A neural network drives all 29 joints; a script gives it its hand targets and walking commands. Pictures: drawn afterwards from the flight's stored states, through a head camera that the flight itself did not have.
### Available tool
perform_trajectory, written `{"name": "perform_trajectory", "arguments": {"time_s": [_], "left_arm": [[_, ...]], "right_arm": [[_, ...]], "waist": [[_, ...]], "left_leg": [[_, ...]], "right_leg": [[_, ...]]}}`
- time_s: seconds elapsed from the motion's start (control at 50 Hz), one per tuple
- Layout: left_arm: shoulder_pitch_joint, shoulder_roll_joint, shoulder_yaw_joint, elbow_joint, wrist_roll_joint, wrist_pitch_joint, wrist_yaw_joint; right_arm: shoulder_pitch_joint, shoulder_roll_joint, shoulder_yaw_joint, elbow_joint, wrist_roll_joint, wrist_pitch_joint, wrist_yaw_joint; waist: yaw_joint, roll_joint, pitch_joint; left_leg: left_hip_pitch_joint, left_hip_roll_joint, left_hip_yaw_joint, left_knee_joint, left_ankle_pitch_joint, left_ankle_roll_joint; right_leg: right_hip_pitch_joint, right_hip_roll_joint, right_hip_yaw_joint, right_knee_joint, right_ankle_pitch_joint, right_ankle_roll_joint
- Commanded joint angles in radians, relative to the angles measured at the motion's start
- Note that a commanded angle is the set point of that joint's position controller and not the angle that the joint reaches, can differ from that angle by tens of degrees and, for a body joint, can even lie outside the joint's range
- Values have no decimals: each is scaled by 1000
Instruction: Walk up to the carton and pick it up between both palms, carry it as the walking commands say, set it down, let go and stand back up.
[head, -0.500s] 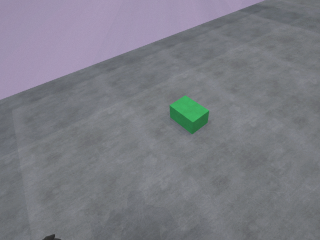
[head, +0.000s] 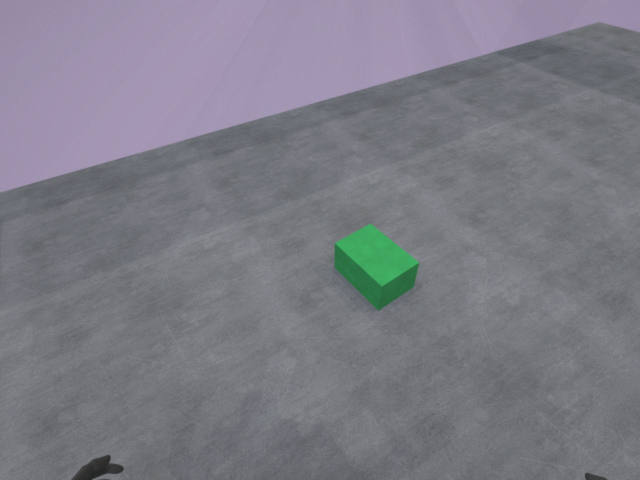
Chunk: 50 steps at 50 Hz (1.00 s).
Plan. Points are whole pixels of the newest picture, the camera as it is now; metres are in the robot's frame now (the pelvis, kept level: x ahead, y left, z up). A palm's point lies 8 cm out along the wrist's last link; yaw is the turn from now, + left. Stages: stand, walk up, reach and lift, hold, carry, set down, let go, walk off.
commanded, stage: walk up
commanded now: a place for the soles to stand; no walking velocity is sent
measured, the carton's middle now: (374, 265) +1.05 -0.17 -0.67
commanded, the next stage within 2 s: none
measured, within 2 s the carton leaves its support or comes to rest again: neither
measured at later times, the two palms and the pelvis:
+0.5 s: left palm (130, 422) +0.23 +0.28 -0.06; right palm (603, 397) +0.27 -0.37 -0.08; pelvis +0.17 -0.05 -0.01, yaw +5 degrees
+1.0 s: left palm (215, 350) +0.33 +0.18 -0.04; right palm (609, 294) +0.44 -0.46 -0.06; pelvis +0.32 -0.15 +0.02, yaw +7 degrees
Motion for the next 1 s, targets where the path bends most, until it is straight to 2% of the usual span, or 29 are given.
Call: {"name": "perform_trajectory", "arguments": {"time_s": [0.0, 0.02, 0.04, 0.06, 0.1, 0.16, 0.3, 0.34, 0.38, 0.4, 0.42, 0.44, 0.46, 0.48, 0.5, 0.54, 0.58, 0.62, 0.64, 0.66, 0.68, 0.7, 0.72, 0.74, 0.78, 0.82, 0.88, 0.94, 0.98], "left_arm": [[236, 338, 171, 23, 15, -28, 26], [112, 329, 153, -29, 5, -35, 46], [58, 284, 138, -46, -8, -36, 54], [30, 236, 124, -39, -6, -35, 57], [49, 161, 110, -35, -6, -31, 58], [101, 134, 103, -43, -7, -21, 57], [123, 150, 107, -64, 1, 3, 53], [98, 152, 103, -74, 4, 8, 47], [48, 168, 99, -92, -3, 6, 45], [28, 172, 94, -99, -3, 5, 46], [7, 151, 82, -114, 1, 3, 51], [-32, 119, 82, -130, 1, 2, 51], [-74, 222, 103, -148, -4, 13, 45], [-69, 254, 111, -116, -8, 14, 38], [-58, 242, 110, -90, -5, 16, 32], [-3, 223, 115, -40, 4, 24, 14], [19, 197, 120, -18, 3, 36, -4], [28, 184, 122, -23, 2, 34, -6], [95, 181, 126, -9, 4, 23, 0], [235, 204, 145, 36, 8, 7, 14], [277, 317, 168, 32, 20, 2, 31], [138, 313, 153, -20, 3, -7, 50], [79, 272, 139, -41, -10, -10, 58], [52, 231, 128, -35, -6, -10, 62], [67, 152, 115, -36, -8, -10, 68], [101, 119, 106, -50, -3, -5, 68], [117, 116, 104, -72, 0, 9, 66], [119, 130, 107, -90, 6, 23, 63], [77, 149, 106, -107, 5, 25, 56]], "right_arm": [[-77, -115, -63, -9, 10, 3, -26], [-122, -196, -88, 23, 17, 17, -37], [-101, -210, -94, 51, 22, 20, -30], [-36, -209, -86, 82, 17, 24, -17], [23, -216, -78, 112, 11, 34, -1], [18, -176, -61, 100, 22, 50, 9], [-66, -135, -37, 31, 20, 41, 1], [-44, -126, -39, 32, 17, 28, -5], [89, -142, -59, 63, 13, 14, -20], [205, -186, -84, 94, 10, 10, -34], [311, -280, -125, 121, -1, 16, -52], [291, -370, -146, 107, -8, 21, -64], [194, -430, -161, 77, 24, 17, -65], [94, -387, -145, 57, 32, 2, -69], [50, -336, -125, 53, 19, -10, -66], [-12, -312, -117, 50, -10, -19, -63], [-31, -330, -127, 47, -26, -20, -56], [-43, -345, -140, 40, -29, -16, -56], [-84, -332, -138, 29, -24, -9, -56], [-101, -261, -117, 23, -25, 1, -57], [-49, -117, -70, 20, -6, 5, -59], [-128, -171, -90, 39, 3, 20, -70], [-122, -195, -99, 64, 10, 22, -65], [-48, -193, -90, 100, 7, 23, -52], [39, -199, -80, 131, 5, 29, -39], [29, -167, -67, 113, 13, 37, -32], [-3, -134, -47, 80, 18, 37, -31], [-6, -121, -40, 58, 16, 22, -38], [101, -127, -53, 80, 18, 6, -51]], "waist": [[177, -354, -40], [122, -100, 31], [79, 9, 72], [36, 25, 74], [16, 1, 59], [40, -46, 12], [88, -80, 13], [72, -66, 0], [-5, -83, -63], [-72, -61, -95], [-137, 42, -112], [-140, 250, -26], [-120, 200, 9], [-61, 119, 85], [-30, 76, 107], [9, 135, 98], [12, 212, 82], [16, 229, 50], [63, 201, 10], [140, 42, -47], [188, -383, -50], [130, -157, 65], [88, -27, 117], [44, 7, 117], [12, -15, 78], [34, -47, 36], [68, -91, 13], [81, -81, -23], [22, -92, -57]], "left_leg": [[-624, -135, 56, 400, -266, 5], [-624, -88, -42, 580, -105, -8], [-568, -42, -85, 575, 28, -21], [-501, -8, -75, 532, 109, -38], [-427, 3, -32, 464, 188, -54], [-400, -27, -14, 340, 184, -52], [-394, -26, 113, 32, 144, -29], [-284, -33, 171, -77, 183, -14], [22, -57, 184, -151, 219, 36], [244, -54, 111, -165, 176, 80], [385, 56, -183, -175, -107, 158], [382, 267, -677, -345, -342, 287], [246, 372, -962, -488, -547, 370], [149, 377, -870, -485, -459, 343], [50, 326, -739, -471, -384, 294], [-115, 221, -505, -441, -304, 205], [-203, 184, -411, -412, -277, 188], [-209, 199, -404, -344, -270, 188], [-289, 167, -335, -243, -255, 163], [-484, 51, -187, -2, -281, 102], [-616, -137, 17, 415, -328, 27], [-647, -103, -38, 597, -134, -1], [-588, -62, -94, 605, 1, -8], [-519, -32, -88, 556, 82, -21], [-445, -16, -28, 477, 156, -36], [-403, -45, -7, 373, 148, -33], [-382, -71, 67, 195, 110, -28], [-331, -63, 163, -13, 131, -8], [-54, -67, 173, -153, 200, 36]], "right_leg": [[517, -345, 611, -677, -558, -14], [406, -377, 689, -747, -576, 9], [346, -317, 554, -696, -410, 37], [333, -250, 411, -648, -248, 44], [384, -174, 197, -590, 79, 69], [502, -137, 66, -520, 416, 63], [617, -142, 4, -426, 601, 19], [564, -143, -38, -338, 654, 2], [365, -146, -91, -112, 741, -5], [182, -112, -98, 55, 722, 5], [-48, -48, -55, 260, 605, 24], [-344, 61, 10, 477, -51, 64], [-416, 12, 246, 612, -177, 92], [-400, -32, 279, 618, -165, 80], [-345, -51, 267, 551, -143, 55], [-154, -56, 220, 350, -105, 30], [-32, -34, 173, 214, -105, 14], [37, -43, 163, 70, -113, -3], [207, -44, 162, -80, -39, -20], [520, -15, 164, -259, -30, -22], [525, -298, 544, -613, -512, -18], [379, -361, 655, -720, -532, 7], [315, -302, 537, -678, -357, 41], [305, -250, 401, -610, -185, 43], [393, -178, 188, -504, 274, 53], [467, -139, 76, -446, 597, 54], [555, -116, 21, -407, 702, 28], [599, -136, -2, -308, 725, 4], [412, -137, -60, -101, 767, 12]]}}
